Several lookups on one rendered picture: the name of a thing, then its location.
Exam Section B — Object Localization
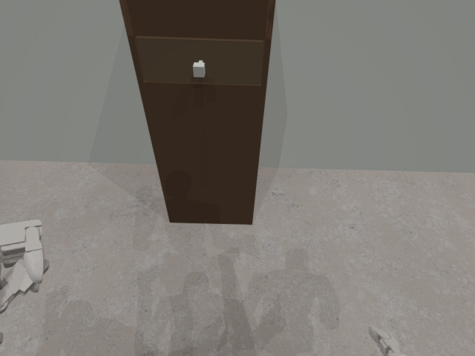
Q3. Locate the robot left hand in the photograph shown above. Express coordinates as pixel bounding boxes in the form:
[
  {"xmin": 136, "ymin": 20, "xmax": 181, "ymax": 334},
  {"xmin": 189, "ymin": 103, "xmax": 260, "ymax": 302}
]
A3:
[{"xmin": 0, "ymin": 220, "xmax": 50, "ymax": 314}]

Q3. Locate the handle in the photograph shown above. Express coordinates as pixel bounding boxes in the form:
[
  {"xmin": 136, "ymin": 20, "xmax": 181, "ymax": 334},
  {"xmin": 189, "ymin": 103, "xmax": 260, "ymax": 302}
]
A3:
[{"xmin": 193, "ymin": 60, "xmax": 205, "ymax": 77}]

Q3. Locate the robot right hand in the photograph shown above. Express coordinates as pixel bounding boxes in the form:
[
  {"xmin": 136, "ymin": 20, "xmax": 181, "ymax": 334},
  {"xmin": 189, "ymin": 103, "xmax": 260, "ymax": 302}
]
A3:
[{"xmin": 369, "ymin": 326, "xmax": 407, "ymax": 356}]

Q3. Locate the drawer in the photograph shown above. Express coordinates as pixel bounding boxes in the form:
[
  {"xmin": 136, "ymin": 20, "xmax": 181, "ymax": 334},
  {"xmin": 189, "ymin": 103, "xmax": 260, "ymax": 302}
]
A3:
[{"xmin": 136, "ymin": 36, "xmax": 263, "ymax": 85}]

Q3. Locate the cabinet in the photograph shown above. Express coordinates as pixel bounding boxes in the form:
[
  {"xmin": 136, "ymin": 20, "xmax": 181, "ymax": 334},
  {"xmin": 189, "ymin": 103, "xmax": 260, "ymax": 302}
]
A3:
[{"xmin": 119, "ymin": 0, "xmax": 275, "ymax": 225}]

